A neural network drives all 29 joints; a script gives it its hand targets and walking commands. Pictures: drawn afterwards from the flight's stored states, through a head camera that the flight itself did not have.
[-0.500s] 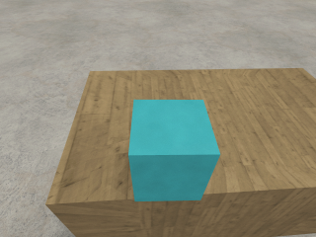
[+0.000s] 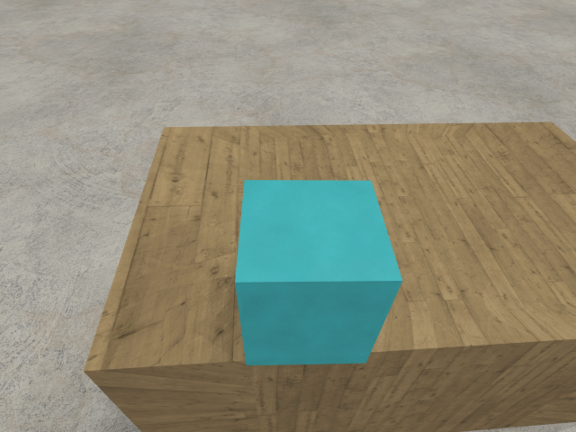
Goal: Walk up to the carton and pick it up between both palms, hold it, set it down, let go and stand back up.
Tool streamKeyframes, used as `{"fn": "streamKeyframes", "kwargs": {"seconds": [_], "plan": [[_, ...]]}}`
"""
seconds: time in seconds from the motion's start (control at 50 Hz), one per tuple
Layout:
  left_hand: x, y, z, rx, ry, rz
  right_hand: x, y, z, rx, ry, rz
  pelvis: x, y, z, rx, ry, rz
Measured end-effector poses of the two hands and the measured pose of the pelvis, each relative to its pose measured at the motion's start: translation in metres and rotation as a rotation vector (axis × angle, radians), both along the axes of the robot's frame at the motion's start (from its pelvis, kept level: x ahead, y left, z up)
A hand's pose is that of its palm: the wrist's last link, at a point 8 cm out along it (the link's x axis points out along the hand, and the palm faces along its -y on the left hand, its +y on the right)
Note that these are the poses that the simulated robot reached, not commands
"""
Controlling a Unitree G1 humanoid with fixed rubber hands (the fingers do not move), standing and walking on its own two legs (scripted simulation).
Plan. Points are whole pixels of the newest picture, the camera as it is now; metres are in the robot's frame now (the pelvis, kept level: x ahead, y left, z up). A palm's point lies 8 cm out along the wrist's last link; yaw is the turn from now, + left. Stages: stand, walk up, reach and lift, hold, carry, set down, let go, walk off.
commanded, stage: stand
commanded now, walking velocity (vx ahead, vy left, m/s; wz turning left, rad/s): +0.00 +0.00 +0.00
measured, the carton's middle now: (307, 275) +0.39 -0.01 -0.01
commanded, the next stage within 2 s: none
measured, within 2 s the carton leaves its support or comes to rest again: neither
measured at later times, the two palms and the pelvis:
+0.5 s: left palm out of the picture +0.06 +0.31 -0.11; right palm out of the picture +0.10 -0.28 -0.09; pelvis +0.00 +0.00 +0.00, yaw +0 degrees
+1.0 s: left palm out of the picture +0.05 +0.31 -0.12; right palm out of the picture +0.09 -0.28 -0.09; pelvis +0.00 +0.00 +0.00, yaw +0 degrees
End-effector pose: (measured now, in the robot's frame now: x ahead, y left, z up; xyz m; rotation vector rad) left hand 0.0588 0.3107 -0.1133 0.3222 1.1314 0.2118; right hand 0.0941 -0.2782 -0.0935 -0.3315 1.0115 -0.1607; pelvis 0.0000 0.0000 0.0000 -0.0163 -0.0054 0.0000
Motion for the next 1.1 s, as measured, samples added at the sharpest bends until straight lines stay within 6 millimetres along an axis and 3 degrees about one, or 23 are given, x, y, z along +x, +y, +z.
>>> {"fn": "streamKeyframes", "kwargs": {"seconds": [0.34,1.1], "plan": [[0.0004,-0.0018,-0.0003,-0.003,0.014,0.002,0.0067,-0.0009,-0.0001,0.001,0.008,0.000,0.0031,-0.0009,0.0011,0.001,0.010,0.000],[-0.0083,-0.0013,-0.0022,-0.007,0.032,0.008,0.0002,-0.0007,-0.0008,-0.001,0.022,-0.006,-0.0009,0.0002,0.0018,-0.001,0.009,-0.001]]}}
